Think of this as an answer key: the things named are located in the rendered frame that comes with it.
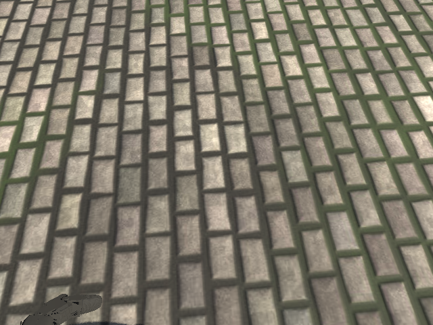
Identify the robot left hand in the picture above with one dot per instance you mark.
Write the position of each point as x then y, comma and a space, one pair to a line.
62, 308

